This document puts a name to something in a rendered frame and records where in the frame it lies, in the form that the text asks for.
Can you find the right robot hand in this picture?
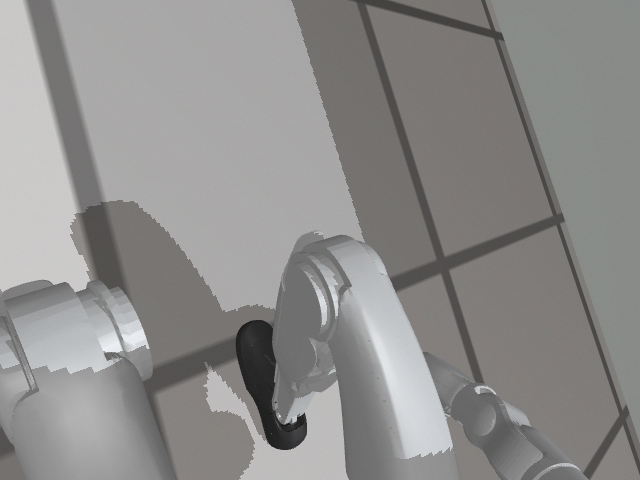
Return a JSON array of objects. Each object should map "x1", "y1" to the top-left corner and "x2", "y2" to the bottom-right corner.
[{"x1": 423, "y1": 352, "x2": 476, "y2": 420}]

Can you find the right robot arm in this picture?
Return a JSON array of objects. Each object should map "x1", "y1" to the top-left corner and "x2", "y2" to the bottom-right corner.
[{"x1": 451, "y1": 383, "x2": 589, "y2": 480}]

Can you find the right robot foot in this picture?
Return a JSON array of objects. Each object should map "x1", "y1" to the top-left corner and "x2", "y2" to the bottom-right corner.
[{"x1": 236, "y1": 320, "x2": 307, "y2": 450}]

